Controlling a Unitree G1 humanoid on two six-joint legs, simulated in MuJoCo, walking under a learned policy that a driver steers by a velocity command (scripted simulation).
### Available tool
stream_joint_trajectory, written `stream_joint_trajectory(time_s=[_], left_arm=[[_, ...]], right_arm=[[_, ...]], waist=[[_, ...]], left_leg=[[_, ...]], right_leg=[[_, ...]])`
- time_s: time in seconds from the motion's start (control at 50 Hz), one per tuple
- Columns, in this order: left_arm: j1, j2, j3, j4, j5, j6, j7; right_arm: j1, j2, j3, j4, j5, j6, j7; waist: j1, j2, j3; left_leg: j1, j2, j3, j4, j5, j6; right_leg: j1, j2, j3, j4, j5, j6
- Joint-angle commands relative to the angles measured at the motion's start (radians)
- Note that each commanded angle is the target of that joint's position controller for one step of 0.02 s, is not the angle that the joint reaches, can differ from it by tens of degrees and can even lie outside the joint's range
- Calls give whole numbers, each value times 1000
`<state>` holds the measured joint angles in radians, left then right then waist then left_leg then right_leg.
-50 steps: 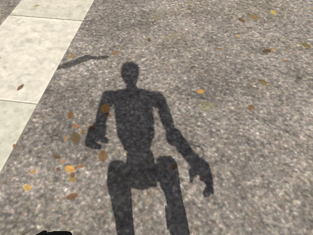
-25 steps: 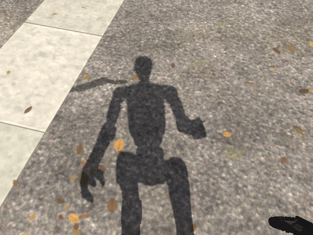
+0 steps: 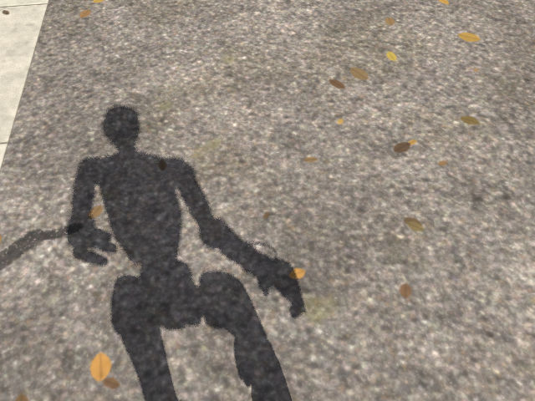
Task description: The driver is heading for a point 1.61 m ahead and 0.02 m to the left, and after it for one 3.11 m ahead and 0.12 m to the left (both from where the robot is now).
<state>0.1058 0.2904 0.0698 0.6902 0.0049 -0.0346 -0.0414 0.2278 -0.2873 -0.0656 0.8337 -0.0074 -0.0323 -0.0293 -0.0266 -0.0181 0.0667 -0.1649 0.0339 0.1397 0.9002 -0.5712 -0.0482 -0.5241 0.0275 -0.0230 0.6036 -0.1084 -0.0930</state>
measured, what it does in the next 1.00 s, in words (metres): walks ahead: left foot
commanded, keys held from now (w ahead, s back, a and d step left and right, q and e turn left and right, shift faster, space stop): e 0.08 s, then no key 0.46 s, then w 0.46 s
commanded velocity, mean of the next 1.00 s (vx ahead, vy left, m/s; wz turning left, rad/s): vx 0.17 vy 0.00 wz -0.17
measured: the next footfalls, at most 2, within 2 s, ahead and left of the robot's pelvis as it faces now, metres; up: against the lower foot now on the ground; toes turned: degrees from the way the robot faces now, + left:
left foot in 0.40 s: +0.17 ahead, +0.16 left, +0.00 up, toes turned -10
left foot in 1.22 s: +0.55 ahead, +0.11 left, +0.00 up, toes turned -8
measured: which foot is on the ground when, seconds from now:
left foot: up 0.00-0.38, down 0.40-0.78, up 0.80-1.00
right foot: down 0.00-1.00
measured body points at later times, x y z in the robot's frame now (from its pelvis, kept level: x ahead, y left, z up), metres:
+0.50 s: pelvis +0.10 +0.03 +0.02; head +0.11 +0.05 +0.47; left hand +0.29 +0.26 -0.09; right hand +0.17 -0.25 -0.09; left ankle +0.13 +0.17 -0.72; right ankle +0.12 -0.07 -0.72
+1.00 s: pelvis +0.23 +0.01 +0.03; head +0.25 -0.01 +0.48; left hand +0.26 +0.27 -0.09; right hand +0.36 -0.27 -0.08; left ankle +0.32 +0.15 -0.65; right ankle +0.13 -0.07 -0.72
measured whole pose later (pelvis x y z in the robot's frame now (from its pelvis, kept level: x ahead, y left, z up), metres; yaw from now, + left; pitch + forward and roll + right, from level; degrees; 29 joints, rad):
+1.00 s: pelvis +0.23 +0.01 +0.03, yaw -9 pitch +2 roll +0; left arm 0.45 0.23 0.05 0.85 -0.01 -0.06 0.00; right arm 0.14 -0.29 -0.06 0.78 0.02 -0.08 0.03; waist 0.06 0.03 0.00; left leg -0.59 0.07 0.01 0.91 -0.22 0.02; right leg -0.04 0.03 0.02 0.27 -0.27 -0.05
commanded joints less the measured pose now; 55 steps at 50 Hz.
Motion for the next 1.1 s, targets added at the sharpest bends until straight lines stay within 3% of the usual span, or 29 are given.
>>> stream_joint_trajectory(time_s=[0.02, 0.04, 0.06, 0.08, 0.14, 0.18, 0.28, 0.34, 0.38, 0.4, 0.42, 0.44, 0.46, 0.48, 0.54, 0.58, 0.6, 0.64, 0.68, 0.72, 0.76, 0.78, 0.8, 0.82, 0.84, 0.88, 0.92, 1.0, 1.1], left_arm=[[188, 223, 65, -71, 4, -3, 11], [128, 179, 54, -71, -18, -1, 16], [85, 148, 43, -76, -27, 5, 23], [59, 136, 39, -84, -18, 11, 31], [45, 140, 39, -94, 8, 15, 41], [60, 152, 41, -85, 5, 18, 52], [31, 133, 27, -79, 9, 41, 62], [40, 114, 15, -61, 13, 47, 55], [30, 86, -1, -50, 5, 50, 53], [70, 61, -11, -34, 6, 47, 52], [106, 40, -18, -28, 19, 40, 51], [168, 27, -15, -27, 15, 32, 46], [118, 60, -12, -26, 28, 31, 47], [68, 77, -4, -30, 24, 35, 47], [48, 68, -3, -24, 18, 57, 50], [66, 48, -8, 0, 12, 56, 52], [67, 50, -5, 4, 6, 51, 53], [57, 39, -4, 2, -7, 28, 49], [33, 27, -3, -5, -19, -6, 42], [62, 21, -1, 8, -23, -31, 33], [192, 42, 14, 68, -23, -40, 29], [273, 101, 32, 90, -19, -43, 33], [362, 190, 58, 106, -20, -45, 27], [396, 164, 47, 106, -10, -53, 24], [369, 127, 34, 101, -7, -61, 28], [328, 99, 23, 88, -9, -62, 32], [319, 60, 6, 92, -8, -48, 34], [329, 101, 11, 103, -15, -33, 52], [365, 135, 20, 138, -25, -37, 55]], right_arm=[[38, -139, -14, -101, 24, -33, 24], [-25, -133, -14, -118, 24, -29, 15], [-47, -131, -16, -111, 8, -18, 1], [-43, -142, -22, -115, 1, -5, -6], [9, -106, -16, -99, -2, 16, -11], [-1, -89, -10, -98, -3, 22, -17], [-63, -87, -7, -108, 6, 39, -17], [-80, -85, -6, -112, 7, 27, -9], [-42, -66, -3, -98, 4, 12, 3], [-37, -76, -2, -97, -9, 5, 8], [-25, -139, -11, -105, -26, 1, 8], [-85, -174, -17, -96, -29, 5, 6], [-111, -98, -3, -104, -22, 4, 11], [-108, -76, 3, -100, -19, 1, 15], [-83, -95, 4, -86, -13, -14, 17], [-34, -83, 6, -66, -7, -12, 12], [-17, -100, 0, -63, 1, -7, 8], [32, -131, -9, -55, 12, -5, 0], [53, -159, -19, -46, 22, -11, -3], [18, -153, -18, -51, 28, -15, 2], [-61, -117, -9, -73, 32, -12, 12], [-102, -60, 8, -98, 31, -20, 14], [-122, -39, 13, -133, 28, -41, 13], [-140, -86, 1, -143, 32, -57, 12], [-108, -105, -9, -131, 43, -68, 21], [-112, -82, -4, -117, 39, -76, 36], [-142, -62, -3, -120, 30, -72, 54], [-246, -3, 22, -157, 20, -66, 74], [-329, -42, 20, -195, 34, -66, 79]], waist=[[99, -66, -458], [77, -6, -323], [52, 29, -238], [23, 4, -201], [-6, -43, -205], [3, -51, -232], [34, -100, -195], [50, -118, -161], [15, -104, -155], [14, -76, -151], [41, 29, -158], [127, 206, -142], [92, 202, -140], [69, 180, -125], [48, 142, -86], [28, 107, -91], [17, 112, -69], [-2, 146, -16], [-9, 177, 41], [19, 174, 41], [89, 147, 2], [112, 12, -14], [131, -223, -41], [152, -231, -36], [114, -145, -31], [94, -52, -37], [83, -61, -31], [100, -53, -1], [102, -85, 42]], left_leg=[[-496, -59, -257, 548, -70, -6], [-531, -24, -240, 470, 24, 2], [-511, 8, -238, 396, 79, -1], [-449, 19, -243, 337, 114, 0], [-341, 9, -208, 207, 152, -16], [-325, 8, -204, 124, 193, -32], [-254, 17, -203, -54, 288, -39], [-208, 11, -194, -183, 264, -25], [-94, -5, -166, -394, 367, 3], [-23, 21, -195, -490, 468, 25], [28, 147, -317, -521, 611, 71], [-33, 212, -385, -515, 627, 158], [-114, 197, -390, -544, 484, 177], [-124, 141, -345, -540, 376, 137], [-138, 80, -273, -517, 329, 79], [-114, 52, -249, -517, 149, 81], [-108, 58, -270, -526, 40, 104], [-79, 147, -409, -600, -137, 179], [-62, 263, -564, -664, -162, 255], [-93, 255, -530, -653, -58, 251], [-225, 153, -381, -565, 81, 186], [-322, 48, -246, -373, 178, 123], [-478, -64, -113, -91, 192, 61], [-633, -63, -190, 110, 17, 58], [-696, -17, -226, 222, 35, 79], [-742, 41, -214, 225, 183, 108], [-684, 68, -186, 137, 282, 98], [-563, 37, -119, -136, 455, 44], [-408, 2, -124, -336, 605, 59]], right_leg=[[755, -357, 599, -176, 565, -323], [622, -301, 506, -206, 412, -263], [487, -264, 451, -237, 331, -224], [375, -237, 421, -262, 296, -206], [251, -204, 333, -272, 400, -193], [251, -197, 308, -263, 411, -185], [194, -166, 312, -299, -4, -142], [212, -175, 349, -274, -80, -134], [207, -158, 345, -221, -61, -97], [190, -127, 332, -196, -70, -50], [158, -64, 268, -99, -133, 7], [159, 26, 148, -80, -242, 51], [247, -1, 136, -96, -202, 79], [275, 0, 139, -106, -145, 81], [289, -20, 167, -122, -62, 59], [265, 5, 141, -119, -211, 47], [216, 26, 114, -87, -315, 44], [104, 41, 59, 10, -367, 42], [41, 4, 23, 75, -298, 40], [121, -16, 20, 8, -276, 18], [390, -17, 43, -125, -191, -2], [481, -112, 230, -219, -287, -47], [616, -278, 550, -346, -326, -151], [685, -371, 719, -389, -231, -228], [715, -370, 650, -355, -157, -217], [719, -324, 493, -364, -68, -165], [659, -271, 361, -399, 78, -124], [532, -211, 203, -450, 156, -110], [470, -246, 165, -481, 117, -91]])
